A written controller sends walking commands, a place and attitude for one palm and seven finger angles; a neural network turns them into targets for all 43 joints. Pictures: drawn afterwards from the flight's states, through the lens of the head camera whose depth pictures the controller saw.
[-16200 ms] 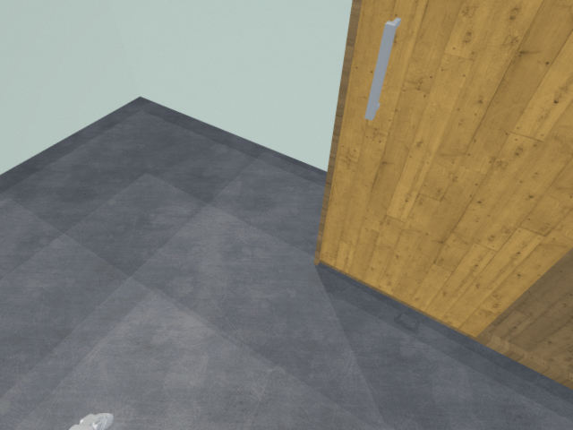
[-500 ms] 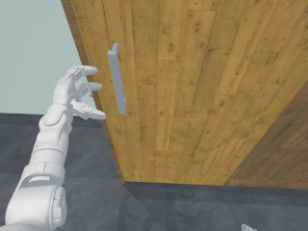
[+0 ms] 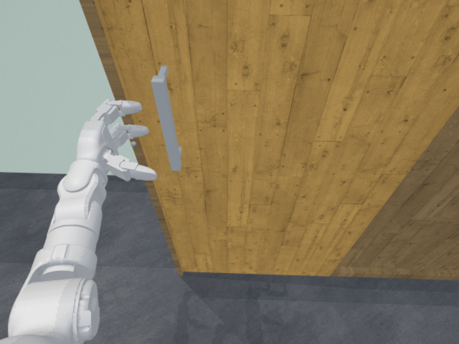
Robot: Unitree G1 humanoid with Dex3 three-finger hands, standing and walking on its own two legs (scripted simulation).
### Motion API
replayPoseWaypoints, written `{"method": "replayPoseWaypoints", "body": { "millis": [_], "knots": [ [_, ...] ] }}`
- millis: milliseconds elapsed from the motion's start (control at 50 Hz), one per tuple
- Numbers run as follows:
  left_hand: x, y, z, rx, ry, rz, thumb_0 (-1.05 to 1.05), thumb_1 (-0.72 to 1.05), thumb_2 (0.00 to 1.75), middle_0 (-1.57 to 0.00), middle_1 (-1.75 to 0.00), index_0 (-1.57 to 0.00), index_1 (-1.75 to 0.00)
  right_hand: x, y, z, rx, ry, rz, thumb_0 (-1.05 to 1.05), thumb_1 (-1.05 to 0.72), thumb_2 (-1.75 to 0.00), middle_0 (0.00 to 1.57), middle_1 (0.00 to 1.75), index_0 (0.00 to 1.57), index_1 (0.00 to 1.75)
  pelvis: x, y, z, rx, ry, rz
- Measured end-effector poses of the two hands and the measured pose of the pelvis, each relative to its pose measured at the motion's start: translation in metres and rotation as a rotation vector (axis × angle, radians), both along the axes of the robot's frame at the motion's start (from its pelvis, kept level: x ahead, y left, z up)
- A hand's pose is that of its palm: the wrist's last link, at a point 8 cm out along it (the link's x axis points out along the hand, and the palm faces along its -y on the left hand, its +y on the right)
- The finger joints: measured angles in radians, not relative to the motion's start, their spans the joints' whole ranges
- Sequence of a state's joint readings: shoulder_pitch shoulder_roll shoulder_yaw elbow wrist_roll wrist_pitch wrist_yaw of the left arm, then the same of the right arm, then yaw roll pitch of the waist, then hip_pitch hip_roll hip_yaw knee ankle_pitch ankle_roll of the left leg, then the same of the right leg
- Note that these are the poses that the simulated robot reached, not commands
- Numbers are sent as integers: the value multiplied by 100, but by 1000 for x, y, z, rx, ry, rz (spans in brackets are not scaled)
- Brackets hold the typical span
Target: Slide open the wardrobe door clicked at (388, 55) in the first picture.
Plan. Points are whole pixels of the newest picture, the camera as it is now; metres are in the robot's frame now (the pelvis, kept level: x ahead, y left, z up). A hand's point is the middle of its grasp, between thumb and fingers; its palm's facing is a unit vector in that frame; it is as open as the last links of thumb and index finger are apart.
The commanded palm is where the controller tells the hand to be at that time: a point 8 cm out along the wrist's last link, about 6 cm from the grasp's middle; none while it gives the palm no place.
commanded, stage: move the hooked fingers beside the handle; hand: left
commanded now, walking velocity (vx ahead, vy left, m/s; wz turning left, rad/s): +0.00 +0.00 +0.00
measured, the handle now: (170, 123) +0.49 +0.12 +0.13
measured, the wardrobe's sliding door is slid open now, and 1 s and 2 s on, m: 0.00 0.00 0.00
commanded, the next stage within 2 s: feel for the door with the fingertips in 0.36 s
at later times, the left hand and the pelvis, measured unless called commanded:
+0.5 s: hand (130, 141) +0.43 +0.18 +0.14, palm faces -0.01 -1.00 +0.00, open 14.0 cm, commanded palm +0.40 +0.23 +0.14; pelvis +0.00 +0.01 +0.00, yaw +0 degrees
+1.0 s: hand (155, 141) +0.42 +0.14 +0.14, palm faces -0.02 -1.00 -0.01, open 14.0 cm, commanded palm +0.41 +0.19 +0.14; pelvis -0.01 +0.01 +0.00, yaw +0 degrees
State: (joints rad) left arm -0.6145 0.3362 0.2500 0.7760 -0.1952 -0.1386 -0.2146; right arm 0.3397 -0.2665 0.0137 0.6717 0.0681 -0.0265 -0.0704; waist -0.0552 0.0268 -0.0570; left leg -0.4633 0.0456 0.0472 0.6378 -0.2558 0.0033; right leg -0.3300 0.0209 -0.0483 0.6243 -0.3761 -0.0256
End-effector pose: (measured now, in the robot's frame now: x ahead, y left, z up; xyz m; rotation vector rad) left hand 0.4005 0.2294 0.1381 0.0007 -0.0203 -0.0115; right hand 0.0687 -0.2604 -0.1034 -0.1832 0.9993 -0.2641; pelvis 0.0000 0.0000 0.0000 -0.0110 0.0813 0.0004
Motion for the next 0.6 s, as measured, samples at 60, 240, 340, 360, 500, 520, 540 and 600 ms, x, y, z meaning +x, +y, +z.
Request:
{"method": "replayPoseWaypoints", "body": {
  "millis": [60,240,340,360,500,520,540,600],
  "knots": [
    [1,0,1,-1,5,-2,-1,-50,30,-30,-120,-30,-120,7,-1,2,-10,-18,13,1,-90,-90,20,30,20,30,-2,0,0,-2,0,6],
    [9,-9,3,-11,0,-14,-1,-50,30,-30,-120,-30,-120,17,3,5,-8,-54,35,0,-90,-90,20,30,20,30,-5,2,-2,-2,12,8],
    [11,-5,-1,-9,9,-3,-1,-50,30,-30,-120,-30,-120,12,6,3,1,-43,25,0,-90,-90,20,30,20,30,-4,2,-2,-1,15,0],
    [12,-3,-2,-10,10,0,-1,-50,30,-30,-120,-30,-120,10,6,3,2,-37,21,0,-90,-90,20,30,20,30,-3,3,-2,-1,16,-1],
    [8,8,-1,-2,-8,-1,-1,-50,30,-30,-120,-30,-120,-2,7,-1,4,5,2,0,-90,-90,20,30,20,30,0,5,-2,-4,17,-3],
    [8,8,-1,-2,-8,-5,-1,-50,30,-30,-120,-30,-120,-2,8,-1,3,10,2,0,-90,-90,20,30,20,30,0,6,-2,-5,16,-2],
    [7,7,0,-3,-8,-10,-1,-50,30,-30,-120,-30,-120,-3,8,-1,3,13,3,1,-90,-90,20,30,20,30,1,6,-2,-6,16,0],
    [6,1,0,-5,-10,-26,-1,-50,30,-30,-120,-30,-120,-1,9,-2,3,14,7,1,-90,-90,20,30,20,30,1,8,-2,-6,15,3]
  ]
}}
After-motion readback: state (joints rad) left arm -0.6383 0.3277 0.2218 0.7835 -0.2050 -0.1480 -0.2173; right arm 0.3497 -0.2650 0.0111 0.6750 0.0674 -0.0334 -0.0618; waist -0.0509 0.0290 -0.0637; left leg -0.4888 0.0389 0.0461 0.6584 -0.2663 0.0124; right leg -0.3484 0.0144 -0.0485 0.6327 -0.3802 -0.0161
